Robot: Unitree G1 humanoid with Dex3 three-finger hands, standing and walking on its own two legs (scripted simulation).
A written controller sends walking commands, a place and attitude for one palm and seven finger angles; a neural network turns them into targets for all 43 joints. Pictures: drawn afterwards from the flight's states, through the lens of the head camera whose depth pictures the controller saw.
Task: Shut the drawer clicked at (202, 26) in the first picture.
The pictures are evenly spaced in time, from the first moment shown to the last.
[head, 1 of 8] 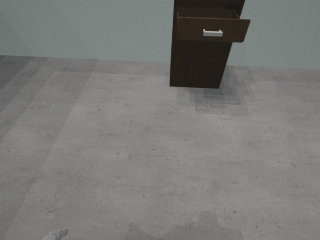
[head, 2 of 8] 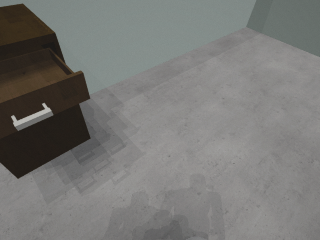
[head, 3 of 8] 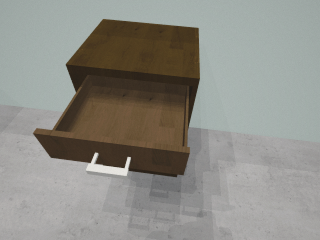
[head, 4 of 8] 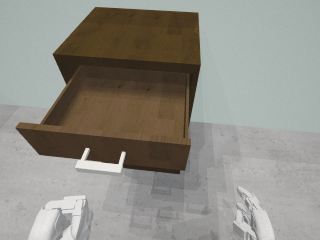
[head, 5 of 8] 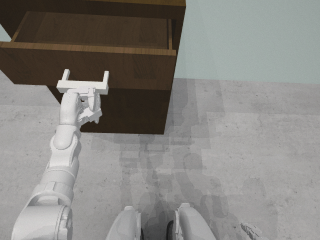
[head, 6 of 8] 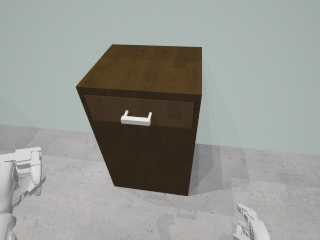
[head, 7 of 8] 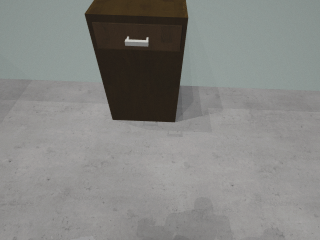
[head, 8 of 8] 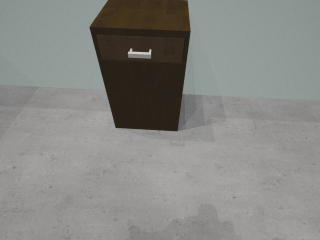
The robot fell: no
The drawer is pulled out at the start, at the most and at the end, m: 0.30 0.30 0.00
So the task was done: yes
